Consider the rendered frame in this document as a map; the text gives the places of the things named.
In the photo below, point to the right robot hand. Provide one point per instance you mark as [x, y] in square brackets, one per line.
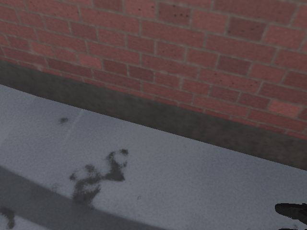
[293, 211]

